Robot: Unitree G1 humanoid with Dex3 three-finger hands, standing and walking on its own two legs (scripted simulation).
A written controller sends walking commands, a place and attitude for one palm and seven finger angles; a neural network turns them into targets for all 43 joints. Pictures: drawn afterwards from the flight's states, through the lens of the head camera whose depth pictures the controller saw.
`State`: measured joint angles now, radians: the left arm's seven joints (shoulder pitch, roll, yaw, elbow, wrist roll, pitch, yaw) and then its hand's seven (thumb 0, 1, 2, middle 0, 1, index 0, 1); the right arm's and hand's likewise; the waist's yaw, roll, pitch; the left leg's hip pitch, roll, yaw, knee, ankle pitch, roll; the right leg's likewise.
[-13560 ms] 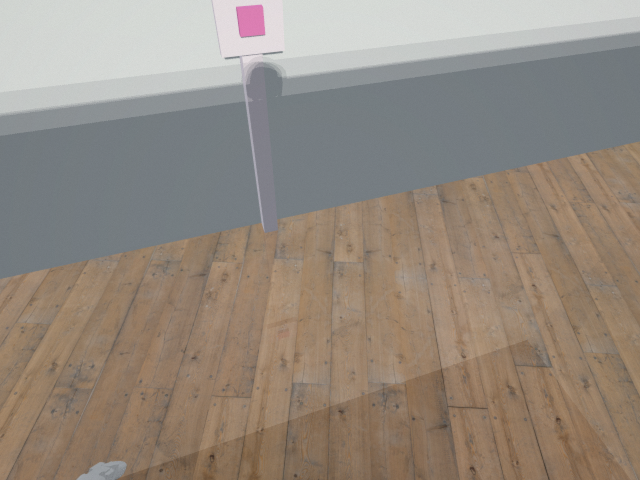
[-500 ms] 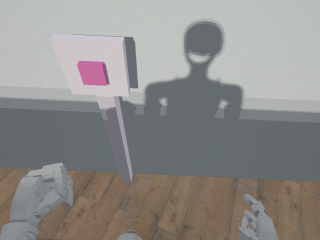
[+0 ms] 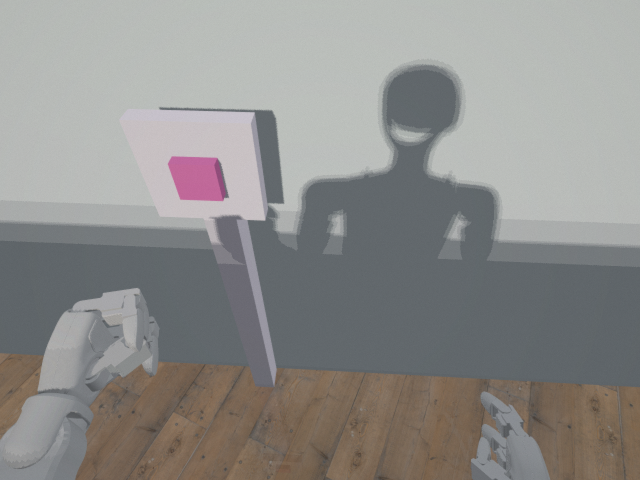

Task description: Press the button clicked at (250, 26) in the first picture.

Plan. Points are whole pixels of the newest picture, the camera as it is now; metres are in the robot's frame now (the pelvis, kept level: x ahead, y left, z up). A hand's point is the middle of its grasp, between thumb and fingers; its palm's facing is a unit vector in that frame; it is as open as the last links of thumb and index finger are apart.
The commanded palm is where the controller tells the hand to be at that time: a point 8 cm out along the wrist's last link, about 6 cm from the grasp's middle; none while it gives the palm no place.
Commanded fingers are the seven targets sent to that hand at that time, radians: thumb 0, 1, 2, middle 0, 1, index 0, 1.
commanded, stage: raise the hand and make a fist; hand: left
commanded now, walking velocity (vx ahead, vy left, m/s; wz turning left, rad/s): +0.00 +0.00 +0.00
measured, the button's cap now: (198, 177) +0.50 +0.23 +0.12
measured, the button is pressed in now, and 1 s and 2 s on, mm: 0 0 0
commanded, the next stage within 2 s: aim a knuckle at the button in 0.38 s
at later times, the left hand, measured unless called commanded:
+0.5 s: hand (165, 345) +0.23 +0.19 +0.11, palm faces +0.05 -1.00 -0.06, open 3.1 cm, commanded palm +0.21 +0.24 +0.12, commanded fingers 0.00 0.90 0.90 -1.30 -1.50 -1.30 -1.50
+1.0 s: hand (179, 298) +0.29 +0.19 +0.10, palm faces +0.04 -1.00 -0.03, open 3.1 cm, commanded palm +0.27 +0.25 +0.11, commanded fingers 0.00 0.90 0.90 -1.30 -1.50 -1.30 -1.50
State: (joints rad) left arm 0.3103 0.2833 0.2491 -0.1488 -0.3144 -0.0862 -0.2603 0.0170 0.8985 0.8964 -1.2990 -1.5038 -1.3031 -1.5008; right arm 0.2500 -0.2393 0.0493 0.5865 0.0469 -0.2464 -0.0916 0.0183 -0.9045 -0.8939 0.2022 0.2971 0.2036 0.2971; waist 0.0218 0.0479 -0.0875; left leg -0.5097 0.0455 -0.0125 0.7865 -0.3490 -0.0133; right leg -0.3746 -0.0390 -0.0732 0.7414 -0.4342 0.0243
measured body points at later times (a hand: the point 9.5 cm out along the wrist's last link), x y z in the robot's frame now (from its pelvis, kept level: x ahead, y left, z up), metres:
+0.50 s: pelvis +0.00 -0.02 +0.01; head -0.01 -0.04 +0.46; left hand +0.22 +0.24 +0.12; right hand +0.18 -0.25 -0.07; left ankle +0.03 +0.13 -0.71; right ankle -0.03 -0.13 -0.71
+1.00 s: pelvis -0.01 -0.01 +0.01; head +0.00 -0.02 +0.46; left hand +0.29 +0.25 +0.11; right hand +0.15 -0.26 -0.08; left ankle +0.03 +0.13 -0.71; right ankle -0.03 -0.13 -0.71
